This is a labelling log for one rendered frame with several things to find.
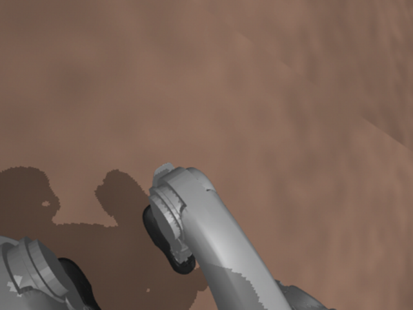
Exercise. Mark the right robot hand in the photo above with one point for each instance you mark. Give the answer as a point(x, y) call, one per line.
point(298, 299)

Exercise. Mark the left robot foot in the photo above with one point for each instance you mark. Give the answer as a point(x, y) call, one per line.
point(80, 281)

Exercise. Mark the right robot foot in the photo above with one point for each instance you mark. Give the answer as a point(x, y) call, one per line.
point(160, 241)

